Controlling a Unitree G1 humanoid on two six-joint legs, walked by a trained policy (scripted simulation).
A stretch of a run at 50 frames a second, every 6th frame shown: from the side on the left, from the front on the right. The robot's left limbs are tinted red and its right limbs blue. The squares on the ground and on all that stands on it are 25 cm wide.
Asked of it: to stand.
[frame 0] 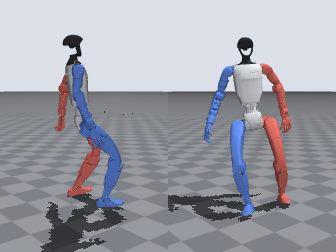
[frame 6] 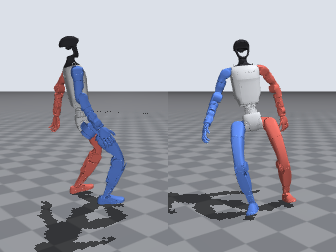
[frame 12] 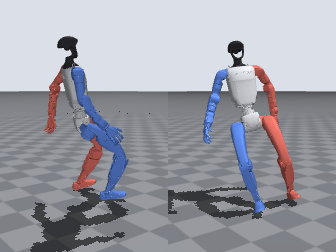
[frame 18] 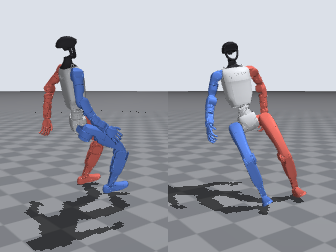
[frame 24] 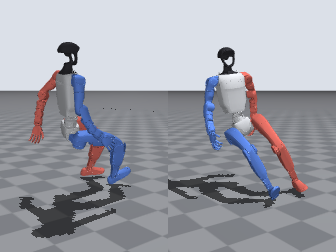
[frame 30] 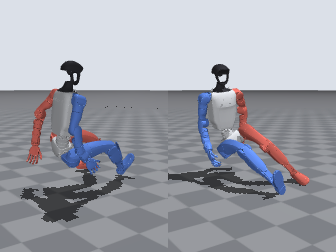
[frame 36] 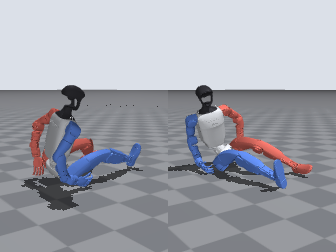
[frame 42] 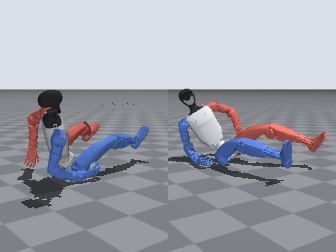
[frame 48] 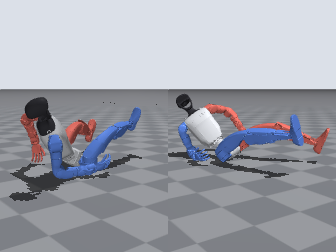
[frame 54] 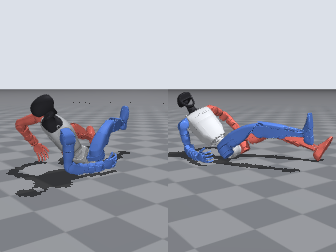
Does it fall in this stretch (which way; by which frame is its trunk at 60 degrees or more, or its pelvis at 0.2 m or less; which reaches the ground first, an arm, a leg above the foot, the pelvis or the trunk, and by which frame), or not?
yes: goes over backward and to its right; its pelvis at 0.2 m or less by frame 36; the right arm reaches the ground first, by frame 36
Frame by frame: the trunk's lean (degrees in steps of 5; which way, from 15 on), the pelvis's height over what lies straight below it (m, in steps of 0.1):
0: 10, 0.7
6: 15 backward and to its right, 0.7
12: 15 backward and to its right, 0.7
18: 15 backward and to its right, 0.6
24: 10, 0.5
30: 10, 0.4
36: 20 forward and to its right, 0.2
42: 35 to its right, 0.1
48: 45 to its right, 0.1
54: 45 backward and to its right, 0.1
